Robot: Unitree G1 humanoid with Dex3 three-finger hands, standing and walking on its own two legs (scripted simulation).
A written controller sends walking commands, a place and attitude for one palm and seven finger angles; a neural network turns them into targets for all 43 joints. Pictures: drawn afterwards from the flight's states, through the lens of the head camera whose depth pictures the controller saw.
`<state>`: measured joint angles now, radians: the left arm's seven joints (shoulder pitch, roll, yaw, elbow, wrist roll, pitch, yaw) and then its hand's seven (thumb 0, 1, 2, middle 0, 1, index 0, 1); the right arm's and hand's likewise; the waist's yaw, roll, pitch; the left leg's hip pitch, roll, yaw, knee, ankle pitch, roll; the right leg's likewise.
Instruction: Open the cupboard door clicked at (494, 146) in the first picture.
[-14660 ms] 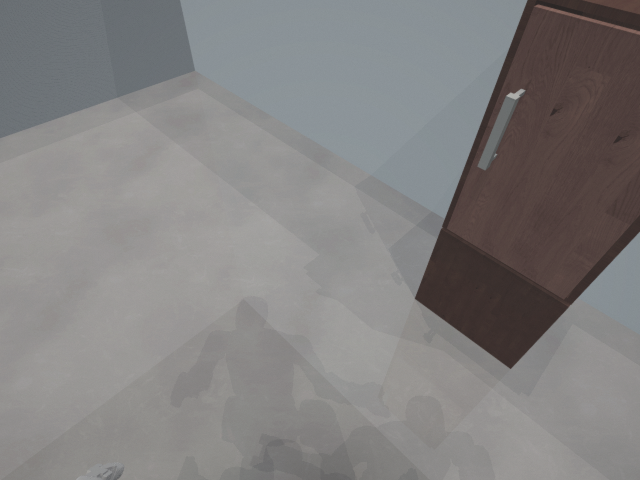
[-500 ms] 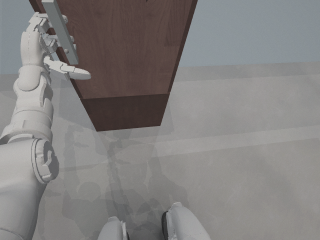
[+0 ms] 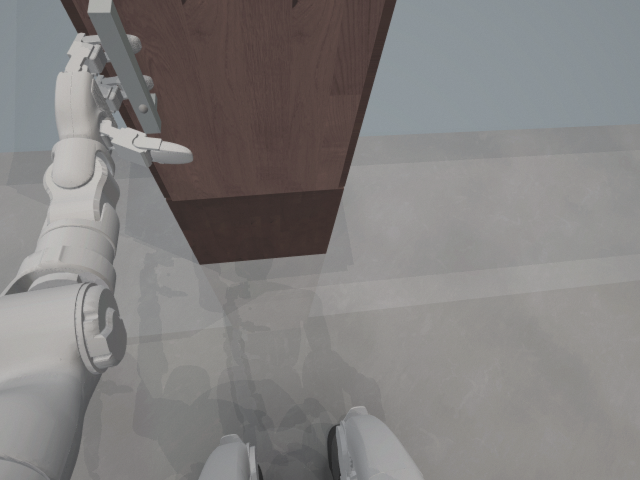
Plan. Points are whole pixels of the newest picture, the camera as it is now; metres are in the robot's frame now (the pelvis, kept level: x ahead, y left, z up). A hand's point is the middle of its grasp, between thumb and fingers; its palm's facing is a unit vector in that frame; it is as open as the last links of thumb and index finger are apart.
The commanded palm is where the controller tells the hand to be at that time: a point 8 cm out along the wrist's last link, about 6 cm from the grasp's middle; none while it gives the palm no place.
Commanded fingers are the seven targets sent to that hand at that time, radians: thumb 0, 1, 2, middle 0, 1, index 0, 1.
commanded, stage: slide the fingers in behind the handle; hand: left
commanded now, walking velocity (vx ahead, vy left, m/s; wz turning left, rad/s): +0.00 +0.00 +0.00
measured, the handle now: (132, 64) +0.61 +0.16 +0.08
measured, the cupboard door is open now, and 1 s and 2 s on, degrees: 1 1 26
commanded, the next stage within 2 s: close the thumb around the handle in 0.04 s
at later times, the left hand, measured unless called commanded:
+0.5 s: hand (150, 105) +0.55 +0.14 +0.08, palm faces +0.01 -1.00 -0.03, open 10.5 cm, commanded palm +0.52 +0.18 +0.08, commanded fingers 0.00 0.56 0.76 -0.38 -1.31 -0.38 -1.31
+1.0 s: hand (151, 106) +0.54 +0.14 +0.08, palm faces +0.00 -1.00 -0.02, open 5.9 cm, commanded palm +0.52 +0.18 +0.08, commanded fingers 0.00 0.90 0.90 -0.40 -1.35 -0.40 -1.35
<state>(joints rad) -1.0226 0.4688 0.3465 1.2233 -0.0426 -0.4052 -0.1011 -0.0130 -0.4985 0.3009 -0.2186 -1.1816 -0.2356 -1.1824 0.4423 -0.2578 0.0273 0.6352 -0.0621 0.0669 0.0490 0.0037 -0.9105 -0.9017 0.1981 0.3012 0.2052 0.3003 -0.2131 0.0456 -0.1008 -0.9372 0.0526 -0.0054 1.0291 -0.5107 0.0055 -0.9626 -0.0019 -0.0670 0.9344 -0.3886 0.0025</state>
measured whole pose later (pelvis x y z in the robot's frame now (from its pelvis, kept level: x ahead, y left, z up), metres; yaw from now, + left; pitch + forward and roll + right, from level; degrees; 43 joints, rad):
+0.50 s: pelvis +0.00 +0.00 +0.00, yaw +0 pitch +24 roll -3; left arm -1.06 0.46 0.34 1.25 -0.02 -0.42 -0.09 -0.01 0.05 0.53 -0.32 -1.24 -0.30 -1.26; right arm 0.42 -0.25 0.03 0.63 -0.06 0.07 0.05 0.00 -0.91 -0.90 0.20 0.30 0.21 0.30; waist -0.22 0.04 -0.10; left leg -0.95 0.05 -0.01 1.04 -0.51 0.01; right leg -0.98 -0.01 -0.07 0.95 -0.40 0.00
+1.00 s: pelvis +0.00 +0.00 +0.00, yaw -1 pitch +24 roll -3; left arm -1.03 0.47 0.39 1.24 -0.02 -0.41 -0.11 0.01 0.73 0.81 -0.32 -1.30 -0.32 -1.33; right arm 0.44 -0.26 0.03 0.62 -0.06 0.07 0.04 0.00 -0.91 -0.90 0.20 0.30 0.21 0.30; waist -0.23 0.05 -0.10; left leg -0.94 0.05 0.01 1.03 -0.51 0.01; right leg -0.97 0.00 -0.05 0.94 -0.38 0.01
